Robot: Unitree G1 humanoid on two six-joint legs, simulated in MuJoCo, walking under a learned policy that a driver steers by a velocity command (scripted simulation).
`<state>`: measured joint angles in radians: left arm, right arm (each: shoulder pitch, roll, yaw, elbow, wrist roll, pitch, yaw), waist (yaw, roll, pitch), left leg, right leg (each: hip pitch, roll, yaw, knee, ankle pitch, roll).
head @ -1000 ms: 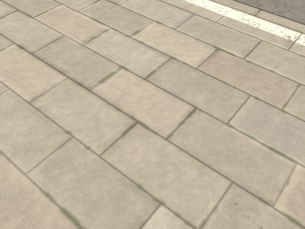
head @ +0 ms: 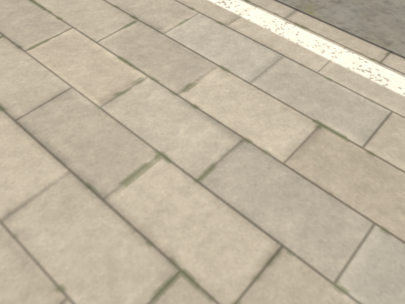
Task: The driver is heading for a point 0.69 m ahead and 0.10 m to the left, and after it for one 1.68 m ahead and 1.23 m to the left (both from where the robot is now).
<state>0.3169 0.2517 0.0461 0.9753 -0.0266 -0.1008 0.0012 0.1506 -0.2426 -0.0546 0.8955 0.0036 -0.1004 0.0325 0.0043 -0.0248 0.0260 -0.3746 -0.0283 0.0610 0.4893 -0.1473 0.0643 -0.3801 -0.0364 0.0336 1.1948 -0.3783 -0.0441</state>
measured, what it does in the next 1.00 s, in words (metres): walks ahead: right foot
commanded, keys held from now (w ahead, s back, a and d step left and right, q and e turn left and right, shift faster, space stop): w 0.62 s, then w+q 0.30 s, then q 0.08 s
